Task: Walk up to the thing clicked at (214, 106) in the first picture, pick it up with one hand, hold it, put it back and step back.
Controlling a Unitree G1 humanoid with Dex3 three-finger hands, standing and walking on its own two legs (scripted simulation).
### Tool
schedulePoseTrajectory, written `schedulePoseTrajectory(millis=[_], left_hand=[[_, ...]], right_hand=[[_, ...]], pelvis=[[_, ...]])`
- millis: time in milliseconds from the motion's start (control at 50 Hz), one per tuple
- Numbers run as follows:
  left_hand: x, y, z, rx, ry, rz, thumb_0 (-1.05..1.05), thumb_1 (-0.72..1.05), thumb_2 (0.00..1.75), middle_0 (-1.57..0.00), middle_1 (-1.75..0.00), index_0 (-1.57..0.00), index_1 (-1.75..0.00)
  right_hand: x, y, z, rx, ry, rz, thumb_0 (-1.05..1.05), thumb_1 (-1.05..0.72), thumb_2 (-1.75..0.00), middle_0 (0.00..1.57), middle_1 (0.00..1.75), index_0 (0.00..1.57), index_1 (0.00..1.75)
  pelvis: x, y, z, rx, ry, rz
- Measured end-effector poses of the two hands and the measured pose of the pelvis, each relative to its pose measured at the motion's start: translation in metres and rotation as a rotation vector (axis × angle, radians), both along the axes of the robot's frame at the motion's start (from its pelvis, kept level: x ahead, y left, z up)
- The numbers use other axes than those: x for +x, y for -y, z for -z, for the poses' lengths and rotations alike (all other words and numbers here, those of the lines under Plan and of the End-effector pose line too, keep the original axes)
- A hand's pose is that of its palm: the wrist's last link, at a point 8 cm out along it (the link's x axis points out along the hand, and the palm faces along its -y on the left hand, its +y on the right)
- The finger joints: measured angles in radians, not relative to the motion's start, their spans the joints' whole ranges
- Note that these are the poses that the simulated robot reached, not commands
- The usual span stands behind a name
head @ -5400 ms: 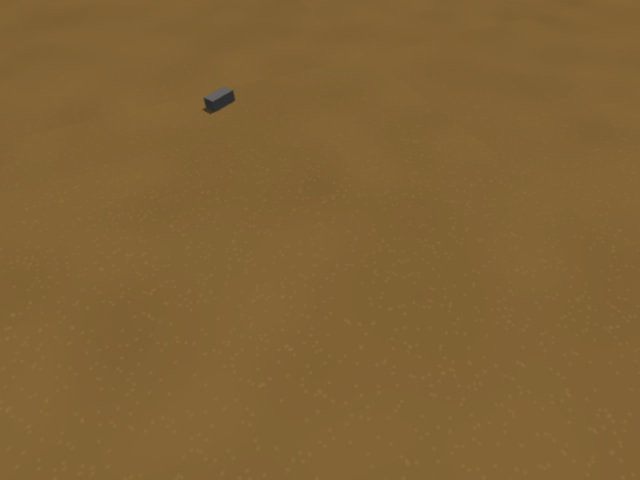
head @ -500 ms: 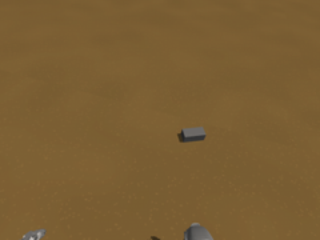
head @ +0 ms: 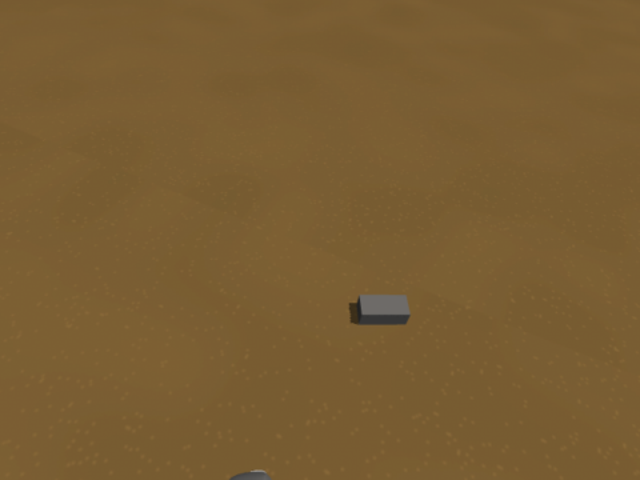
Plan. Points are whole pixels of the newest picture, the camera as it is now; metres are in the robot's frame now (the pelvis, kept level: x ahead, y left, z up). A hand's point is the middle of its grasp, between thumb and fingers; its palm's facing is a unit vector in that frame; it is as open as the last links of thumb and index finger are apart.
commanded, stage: walk up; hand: left
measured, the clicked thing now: (382, 309) +0.77 -0.22 -0.72
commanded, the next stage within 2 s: none
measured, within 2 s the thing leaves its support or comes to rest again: neither
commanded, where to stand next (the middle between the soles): +0.41 -0.43 m, yaw +4 degrees
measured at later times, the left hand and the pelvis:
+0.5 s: hand (260, 469) +0.17 +0.09 -0.13, palm faces -0.01 -0.92 -0.39, open 7.4 cm; pelvis +0.10 -0.20 -0.01, yaw -1 degrees
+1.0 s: hand (360, 405) +0.26 -0.05 -0.15, palm faces -0.08 -0.96 -0.27, open 7.4 cm; pelvis +0.19 -0.32 +0.01, yaw -1 degrees
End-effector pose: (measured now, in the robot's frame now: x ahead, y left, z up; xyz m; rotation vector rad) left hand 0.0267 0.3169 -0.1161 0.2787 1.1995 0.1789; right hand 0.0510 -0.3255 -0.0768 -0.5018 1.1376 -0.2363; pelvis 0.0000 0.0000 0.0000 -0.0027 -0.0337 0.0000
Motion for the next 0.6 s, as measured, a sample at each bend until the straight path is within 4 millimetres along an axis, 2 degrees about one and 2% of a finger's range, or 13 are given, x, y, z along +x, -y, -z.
schedulePoseTrajectory(millis=[80, 200, 280, 340, 420, 460, 520, 600], left_hand=[[0.034, 0.031, 0.009, -0.036, -0.014, 0.051, 0.01, 0.9, 0.9, -0.2, -0.3, -0.2, -0.3], [0.094, 0.064, 0.0, -0.043, 0.067, 0.09, 0.01, 0.9, 0.89, -0.2, -0.3, -0.2, -0.3], [0.12, 0.087, -0.006, -0.022, 0.083, 0.093, 0.01, 0.9, 0.89, -0.2, -0.3, -0.2, -0.3], [0.134, 0.109, -0.011, 0.014, 0.065, 0.096, 0.01, 0.9, 0.9, -0.2, -0.3, -0.2, -0.3], [0.142, 0.145, -0.014, 0.082, 0.065, 0.077, 0.01, 0.9, 0.9, -0.2, -0.3, -0.2, -0.3], [0.138, 0.164, -0.017, 0.097, 0.072, 0.056, 0.01, 0.9, 0.9, -0.2, -0.3, -0.2, -0.3], [0.127, 0.189, -0.027, 0.086, 0.046, 0.017, 0.01, 0.9, 0.89, -0.2, -0.3, -0.2, -0.3], [0.116, 0.213, -0.031, 0.077, -0.005, -0.015, 0.01, 0.9, 0.89, -0.2, -0.3, -0.2, -0.3]], right_hand=[[0.008, 0.026, -0.011, -0.045, 0.052, 0.054, 0.0, -0.9, -0.9, 0.21, 0.3, 0.21, 0.3], [0.006, 0.073, -0.029, -0.083, 0.037, 0.091, 0.0, -0.9, -0.9, 0.21, 0.3, 0.21, 0.3], [0.011, 0.115, -0.028, -0.091, 0.004, 0.086, 0.01, -0.9, -0.9, 0.21, 0.3, 0.21, 0.3], [0.021, 0.155, -0.018, -0.089, -0.004, 0.09, 0.01, -0.9, -0.9, 0.21, 0.3, 0.21, 0.3], [0.047, 0.216, 0.009, -0.098, -0.017, 0.098, 0.01, -0.9, -0.9, 0.21, 0.3, 0.21, 0.3], [0.063, 0.233, 0.019, -0.091, -0.031, 0.107, 0.01, -0.9, -0.9, 0.21, 0.3, 0.21, 0.3], [0.094, 0.238, 0.02, -0.042, -0.019, 0.092, 0.01, -0.9, -0.9, 0.2, 0.3, 0.2, 0.3], [0.132, 0.234, 0.012, 0.021, 0.014, 0.018, 0.01, -0.9, -0.9, 0.2, 0.3, 0.2, 0.3]], pelvis=[[0.017, 0.016, 0.0, 0.018, 0.019, 0.011], [0.038, 0.057, -0.007, 0.018, 0.034, 0.016], [0.05, 0.092, -0.005, 0.025, 0.027, 0.028], [0.063, 0.124, 0.001, 0.034, 0.014, 0.037], [0.082, 0.169, 0.017, 0.002, 0.013, 0.036], [0.09, 0.184, 0.018, 0.002, 0.011, 0.022], [0.102, 0.2, 0.006, 0.006, 0.003, 0.025], [0.118, 0.222, -0.006, 0.004, -0.005, 0.022]])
